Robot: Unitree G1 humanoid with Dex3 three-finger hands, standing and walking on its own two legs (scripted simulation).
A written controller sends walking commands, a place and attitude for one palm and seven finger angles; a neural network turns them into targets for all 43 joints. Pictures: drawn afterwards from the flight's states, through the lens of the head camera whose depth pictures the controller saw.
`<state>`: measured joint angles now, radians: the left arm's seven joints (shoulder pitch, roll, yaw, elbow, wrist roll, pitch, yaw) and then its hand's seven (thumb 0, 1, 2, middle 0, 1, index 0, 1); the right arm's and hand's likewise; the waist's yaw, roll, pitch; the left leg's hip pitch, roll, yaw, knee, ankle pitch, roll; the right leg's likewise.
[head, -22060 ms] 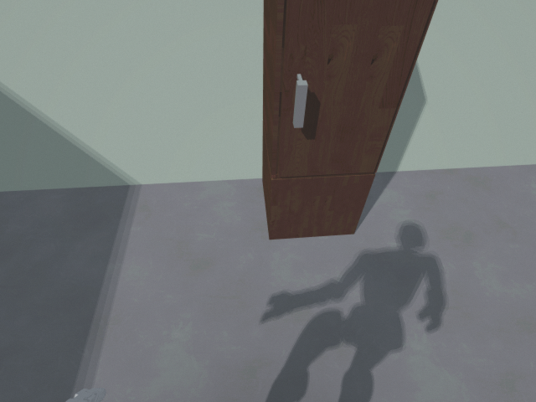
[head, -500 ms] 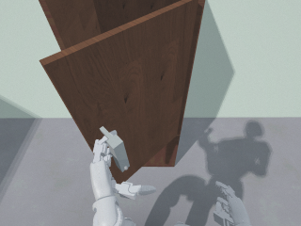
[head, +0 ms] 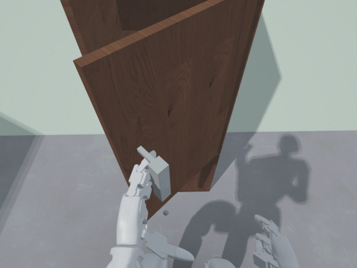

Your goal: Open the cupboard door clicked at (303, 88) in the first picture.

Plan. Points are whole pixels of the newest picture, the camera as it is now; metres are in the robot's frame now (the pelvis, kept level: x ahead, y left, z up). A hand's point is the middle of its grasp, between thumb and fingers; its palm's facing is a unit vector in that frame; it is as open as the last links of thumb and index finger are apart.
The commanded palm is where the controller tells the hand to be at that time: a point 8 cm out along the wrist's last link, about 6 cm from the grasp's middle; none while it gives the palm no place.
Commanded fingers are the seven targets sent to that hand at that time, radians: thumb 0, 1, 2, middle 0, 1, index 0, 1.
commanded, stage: slide the hand sideways off the handle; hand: left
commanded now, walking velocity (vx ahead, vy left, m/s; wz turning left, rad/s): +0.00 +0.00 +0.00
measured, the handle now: (153, 173) +0.30 +0.07 +0.06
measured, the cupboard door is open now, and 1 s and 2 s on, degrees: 44 44 44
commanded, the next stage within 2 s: draw the hand back to the body in 0.82 s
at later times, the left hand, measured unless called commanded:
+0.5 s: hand (141, 233) +0.18 +0.08 +0.07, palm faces +0.04 -1.00 +0.03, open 16.2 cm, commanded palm +0.14 +0.13 +0.07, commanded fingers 0.00 -0.50 0.30 -0.15 -0.30 -0.15 -0.30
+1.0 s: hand (128, 249) +0.16 +0.10 +0.07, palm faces +0.04 -1.00 +0.00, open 16.3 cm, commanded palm +0.12 +0.16 +0.08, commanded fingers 0.00 -0.50 0.30 -0.15 -0.30 -0.15 -0.30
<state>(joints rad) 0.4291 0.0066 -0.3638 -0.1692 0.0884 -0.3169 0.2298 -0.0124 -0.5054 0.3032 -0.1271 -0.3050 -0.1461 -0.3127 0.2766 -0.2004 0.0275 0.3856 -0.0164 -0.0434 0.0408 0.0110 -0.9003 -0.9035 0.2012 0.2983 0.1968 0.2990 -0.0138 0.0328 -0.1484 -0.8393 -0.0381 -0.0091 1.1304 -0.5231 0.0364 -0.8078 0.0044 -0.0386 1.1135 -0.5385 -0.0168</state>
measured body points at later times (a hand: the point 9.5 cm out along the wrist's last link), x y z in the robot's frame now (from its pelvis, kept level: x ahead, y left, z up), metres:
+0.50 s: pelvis +0.01 +0.00 -0.01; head +0.06 +0.01 +0.44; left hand +0.18 +0.13 +0.07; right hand +0.21 -0.20 -0.07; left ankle +0.02 +0.10 -0.66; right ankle +0.01 -0.11 -0.66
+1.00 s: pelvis +0.00 -0.02 -0.02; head +0.05 -0.02 +0.43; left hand +0.15 +0.15 +0.07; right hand +0.20 -0.23 -0.08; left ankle +0.02 +0.10 -0.66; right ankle +0.01 -0.11 -0.66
